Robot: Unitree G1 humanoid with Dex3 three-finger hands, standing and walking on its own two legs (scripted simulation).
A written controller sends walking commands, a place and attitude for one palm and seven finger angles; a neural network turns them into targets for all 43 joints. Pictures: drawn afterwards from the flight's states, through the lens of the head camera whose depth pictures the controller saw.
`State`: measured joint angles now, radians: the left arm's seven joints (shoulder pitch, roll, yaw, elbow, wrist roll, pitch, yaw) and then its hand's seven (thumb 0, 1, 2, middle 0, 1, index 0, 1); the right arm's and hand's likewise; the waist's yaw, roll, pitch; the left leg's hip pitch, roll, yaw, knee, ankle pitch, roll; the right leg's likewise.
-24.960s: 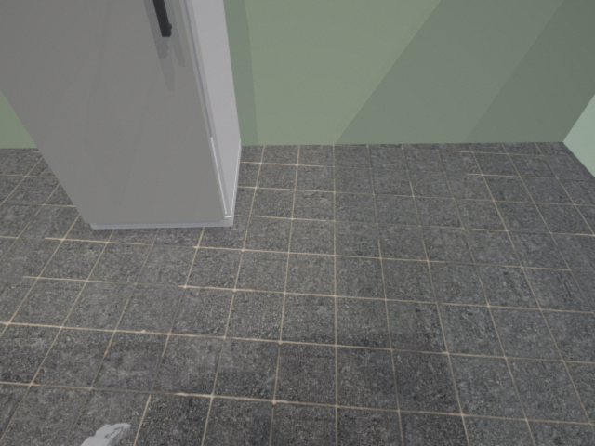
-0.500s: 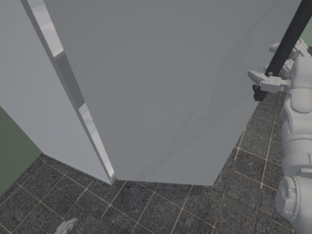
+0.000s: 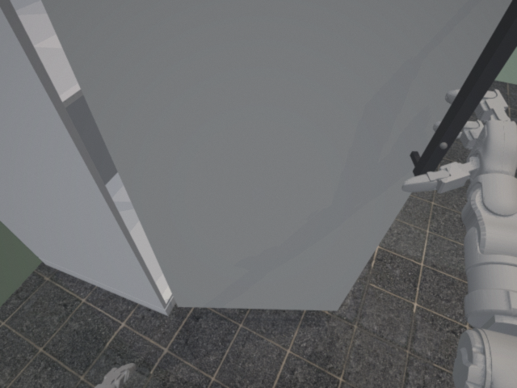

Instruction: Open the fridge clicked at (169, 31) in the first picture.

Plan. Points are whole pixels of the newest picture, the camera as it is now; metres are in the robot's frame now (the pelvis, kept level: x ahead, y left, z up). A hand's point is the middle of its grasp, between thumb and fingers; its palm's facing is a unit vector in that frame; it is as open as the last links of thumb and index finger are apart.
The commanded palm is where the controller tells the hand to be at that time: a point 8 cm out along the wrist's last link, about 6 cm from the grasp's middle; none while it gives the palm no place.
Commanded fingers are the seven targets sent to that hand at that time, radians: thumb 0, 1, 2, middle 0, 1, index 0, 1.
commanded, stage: slip the hand off the handle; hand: right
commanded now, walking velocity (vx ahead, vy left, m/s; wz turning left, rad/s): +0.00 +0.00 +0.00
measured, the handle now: (465, 85) +0.48 -0.22 +0.26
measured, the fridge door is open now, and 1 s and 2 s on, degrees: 70 70 70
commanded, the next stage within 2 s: draw the hand back to the body in 1.52 s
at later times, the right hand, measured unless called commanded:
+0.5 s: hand (499, 157) +0.42 -0.28 +0.18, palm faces +0.25 +0.95 -0.18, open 14.7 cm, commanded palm +0.38 -0.33 +0.19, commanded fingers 0.00 0.55 -0.20 0.25 1.15 0.25 1.15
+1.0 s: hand out of the picture +0.34 -0.29 +0.18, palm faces +0.26 +0.95 -0.18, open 14.7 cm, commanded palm +0.30 -0.33 +0.19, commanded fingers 0.00 0.55 -0.20 0.25 1.15 0.25 1.15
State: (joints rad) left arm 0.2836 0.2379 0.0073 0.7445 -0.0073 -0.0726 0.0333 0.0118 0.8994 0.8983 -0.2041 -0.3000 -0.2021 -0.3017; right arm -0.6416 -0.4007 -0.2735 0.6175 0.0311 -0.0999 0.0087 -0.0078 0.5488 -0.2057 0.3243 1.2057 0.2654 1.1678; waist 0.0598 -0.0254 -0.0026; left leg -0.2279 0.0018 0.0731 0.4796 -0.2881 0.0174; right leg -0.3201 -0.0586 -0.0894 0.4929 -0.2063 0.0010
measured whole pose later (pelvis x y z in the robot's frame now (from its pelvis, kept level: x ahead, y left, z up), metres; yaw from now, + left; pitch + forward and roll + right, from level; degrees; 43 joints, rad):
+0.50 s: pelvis +0.00 +0.00 -0.01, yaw -1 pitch +4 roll +1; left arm 0.29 0.27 0.01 0.73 -0.03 -0.07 0.07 0.01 0.90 0.90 -0.20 -0.30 -0.20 -0.30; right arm -0.66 -0.56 -0.40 0.71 0.07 -0.14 0.17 -0.01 0.55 -0.20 0.25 1.16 0.25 1.15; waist 0.06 0.00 0.00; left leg -0.28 0.00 0.09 0.52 -0.31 0.02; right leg -0.39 -0.06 -0.07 0.56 -0.23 0.00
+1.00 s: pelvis -0.01 -0.02 +0.00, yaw -1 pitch +0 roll +1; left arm 0.24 0.25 -0.02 0.68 -0.04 -0.10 0.09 0.01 0.90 0.90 -0.20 -0.30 -0.20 -0.30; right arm -0.33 -0.44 -0.37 0.30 0.14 -0.07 0.15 -0.01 0.55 -0.20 0.25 1.16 0.25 1.15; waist 0.00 -0.03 0.00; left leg -0.21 0.01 0.08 0.51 -0.29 0.00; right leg -0.32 -0.05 -0.08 0.56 -0.23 -0.02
